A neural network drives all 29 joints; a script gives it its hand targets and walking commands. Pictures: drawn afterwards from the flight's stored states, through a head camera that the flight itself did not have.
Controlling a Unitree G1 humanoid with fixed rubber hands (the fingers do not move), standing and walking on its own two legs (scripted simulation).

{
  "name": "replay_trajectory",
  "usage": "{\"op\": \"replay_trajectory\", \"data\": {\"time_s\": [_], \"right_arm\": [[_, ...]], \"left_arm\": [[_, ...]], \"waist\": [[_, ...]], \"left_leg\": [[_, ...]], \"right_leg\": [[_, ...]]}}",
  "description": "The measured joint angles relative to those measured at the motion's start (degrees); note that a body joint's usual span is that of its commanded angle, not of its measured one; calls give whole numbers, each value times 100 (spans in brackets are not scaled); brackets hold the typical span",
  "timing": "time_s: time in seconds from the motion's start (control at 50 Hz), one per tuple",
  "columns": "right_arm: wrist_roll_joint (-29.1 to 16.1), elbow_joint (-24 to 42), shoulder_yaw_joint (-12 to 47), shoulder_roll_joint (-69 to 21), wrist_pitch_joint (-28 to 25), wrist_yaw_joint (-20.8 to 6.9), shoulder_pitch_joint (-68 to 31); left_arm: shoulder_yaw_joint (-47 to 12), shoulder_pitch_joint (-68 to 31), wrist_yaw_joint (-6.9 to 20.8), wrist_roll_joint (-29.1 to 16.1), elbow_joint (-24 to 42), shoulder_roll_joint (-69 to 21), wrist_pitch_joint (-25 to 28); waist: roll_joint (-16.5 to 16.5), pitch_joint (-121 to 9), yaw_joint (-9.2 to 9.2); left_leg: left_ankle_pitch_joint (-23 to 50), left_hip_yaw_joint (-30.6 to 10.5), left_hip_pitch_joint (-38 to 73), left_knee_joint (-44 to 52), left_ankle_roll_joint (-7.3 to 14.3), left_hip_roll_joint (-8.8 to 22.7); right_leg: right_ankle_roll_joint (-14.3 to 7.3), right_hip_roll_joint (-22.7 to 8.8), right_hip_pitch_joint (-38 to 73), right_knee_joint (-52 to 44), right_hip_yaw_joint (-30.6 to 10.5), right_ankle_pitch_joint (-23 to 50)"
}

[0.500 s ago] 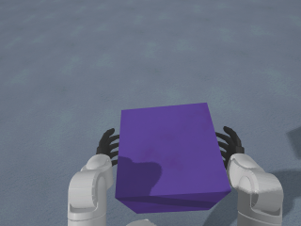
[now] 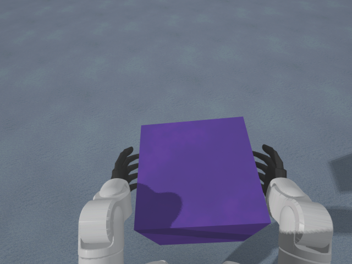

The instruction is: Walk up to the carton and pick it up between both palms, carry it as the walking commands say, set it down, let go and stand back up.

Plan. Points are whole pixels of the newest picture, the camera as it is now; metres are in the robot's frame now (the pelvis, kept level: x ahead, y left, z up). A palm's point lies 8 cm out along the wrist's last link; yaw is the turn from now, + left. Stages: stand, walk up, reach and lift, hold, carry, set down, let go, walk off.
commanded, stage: carry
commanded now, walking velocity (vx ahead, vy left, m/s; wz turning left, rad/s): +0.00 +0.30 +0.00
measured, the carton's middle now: (196, 188) +0.28 -0.01 +0.03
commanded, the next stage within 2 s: none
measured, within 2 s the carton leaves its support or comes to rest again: neither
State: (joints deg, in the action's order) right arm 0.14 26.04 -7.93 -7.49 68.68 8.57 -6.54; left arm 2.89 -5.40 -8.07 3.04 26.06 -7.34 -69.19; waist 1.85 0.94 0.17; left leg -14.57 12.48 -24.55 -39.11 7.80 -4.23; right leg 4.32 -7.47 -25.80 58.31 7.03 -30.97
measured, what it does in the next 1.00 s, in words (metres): steps to the left: right foot, then left foot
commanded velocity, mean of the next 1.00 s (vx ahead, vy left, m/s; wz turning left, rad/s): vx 0.00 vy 0.02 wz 0.00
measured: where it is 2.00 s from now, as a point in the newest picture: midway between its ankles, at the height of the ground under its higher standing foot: outside the picture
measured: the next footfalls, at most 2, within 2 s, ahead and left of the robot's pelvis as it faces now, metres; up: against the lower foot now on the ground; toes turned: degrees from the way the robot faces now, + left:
right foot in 0.04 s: +0.04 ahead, -0.09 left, +0.00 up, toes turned -11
left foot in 0.32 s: +0.04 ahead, +0.18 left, +0.00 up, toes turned +2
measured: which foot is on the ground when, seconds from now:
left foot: down 0.00-0.06, up 0.08-0.30, down 0.32-1.00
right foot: up 0.00-0.02, down 0.04-0.32, up 0.34-0.62, down 0.64-1.00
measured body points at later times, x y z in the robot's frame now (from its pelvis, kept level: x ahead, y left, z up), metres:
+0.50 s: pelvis -0.02 +0.10 +0.02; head +0.00 +0.12 +0.47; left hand +0.24 +0.25 +0.08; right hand +0.25 -0.05 +0.10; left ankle +0.00 +0.18 -0.71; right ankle -0.02 -0.04 -0.68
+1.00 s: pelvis -0.05 +0.11 +0.02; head -0.06 +0.11 +0.47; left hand +0.21 +0.26 +0.10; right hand +0.21 -0.05 +0.11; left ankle +0.00 +0.18 -0.71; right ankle -0.02 -0.02 -0.71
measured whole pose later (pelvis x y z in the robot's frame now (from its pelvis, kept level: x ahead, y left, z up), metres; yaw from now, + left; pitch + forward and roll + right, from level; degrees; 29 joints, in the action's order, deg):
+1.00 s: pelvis -0.05 +0.11 +0.02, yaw +1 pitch -1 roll -1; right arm 0.4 26.7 -7.9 -7.4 69.4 8.7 -6.0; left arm 2.6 -5.4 -7.9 3.0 25.6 -7.4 -69.5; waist -0.4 -0.5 0.2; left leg -14.8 9.0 -20.9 -36.1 4.3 0.9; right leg 1.5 -4.4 -18.5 36.4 6.6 -16.7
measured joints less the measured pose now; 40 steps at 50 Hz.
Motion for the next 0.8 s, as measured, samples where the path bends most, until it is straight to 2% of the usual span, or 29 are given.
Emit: {"op": "replay_trajectory", "data": {"time_s": [0.04, 0.06, 0.1, 0.12, 0.16, 0.2, 0.24, 0.3, 0.34, 0.4, 0.44, 0.58, 0.64, 0.66, 0.72, 0.8], "right_arm": [[1, 0, 0, 0, 6, 0, 0], [17, -8, -1, 4, 28, 1, 6], [31, -34, 0, 6, 95, 0, 58], [36, -34, 0, 6, 128, 2, 57], [37, -30, 0, 8, 135, 4, 58], [37, -20, 0, 9, 136, 5, 58], [37, 6, 0, 11, 132, 11, 58], [36, 63, 0, 13, 111, 18, 60], [32, 67, 1, 8, 73, 18, 59], [22, 67, 2, 8, 58, 18, 59], [21, 67, 2, 7, 54, 18, 59], [21, 68, 2, 6, 52, 15, 59], [22, 68, 2, 5, 52, 15, 59], [21, 67, 2, 6, 52, 15, 59], [21, 67, 2, 7, 53, 15, 59], [21, 68, 2, 7, 54, 15, 59]], "left_arm": [[0, 0, 0, 0, 1, 1, -6], [-3, 0, 2, 0, -36, -3, -11], [-3, 0, 4, 0, -84, -3, -101], [-3, 0, 4, 0, -89, -2, -131], [-3, 0, 4, 0, -91, -5, -134], [-5, 1, 5, 0, -90, -7, -129], [-10, 1, 10, 0, -89, -9, -106], [-28, 2, 18, -1, -72, -9, -54], [-29, -6, 20, -1, -67, -3, -21], [-29, -3, 20, -1, -50, -2, -15], [-29, -3, 20, -1, -49, -2, -12], [-29, -3, 20, -1, -44, -1, -12], [-29, -3, 20, -1, -43, 0, -13], [-29, -1, 20, -1, -44, -1, -13], [-29, -1, 20, -1, -44, -2, -13], [-29, -1, 20, -1, -45, -2, -14]], "waist": [[-89, -2, -2], [-246, 5, 4], [-381, -9, -2], [-361, -16, -4], [-298, -25, 0], [-230, -34, 3], [-164, -38, 7], [-150, -46, 12], [-49, 2, 2], [34, 15, 0], [35, 5, -1], [76, -22, -3], [61, -26, -3], [-7, -25, -2], [-244, -32, -2], [-297, -66, -1]], "left_leg": [[53, 142, -12, 65, 33, -107], [57, 149, -22, 70, -6, -81], [-463, 133, -163, -396, -334, 12], [-623, 45, -347, -927, -387, 76], [-642, -148, -603, -1657, -397, 289], [-648, -298, -604, -1689, -397, 531], [-654, -415, -446, -1324, -398, 684], [-465, -434, 187, 83, -398, 808], [-233, -410, 318, 320, -564, 737], [-243, -415, 341, 280, -540, 622], [-249, -413, 363, 280, -486, 590], [-207, -378, 361, 280, -353, 375], [-178, -340, 361, 281, -345, 304], [-167, -344, 363, 282, -345, 330], [-138, -344, 362, 289, -345, 460], [-95, -344, 366, 298, -345, 486]], "right_leg": [[-76, 25, 328, -823, 69, 122], [-267, 71, 373, -1047, 84, 512], [-476, 78, 400, -1231, 91, 801], [-503, 56, 400, -1349, 84, 885], [-506, 40, 413, -1684, 72, 1096], [-490, 35, 416, -2026, 49, 1333], [-415, 8, 393, -2235, 44, 1500], [-259, -19, 346, -2244, 74, 1545], [-204, -128, 306, -2024, 37, 1345], [-204, -102, 209, -1411, -37, 277], [-204, -38, 203, -1147, -39, 161], [-204, 62, 439, -1375, -45, 381], [-204, 79, 622, -1837, -54, 907], [-206, 110, 640, -1917, -52, 1150], [-239, 251, 690, -2076, -46, 1258], [-279, 278, 700, -2100, -43, 1281]]}}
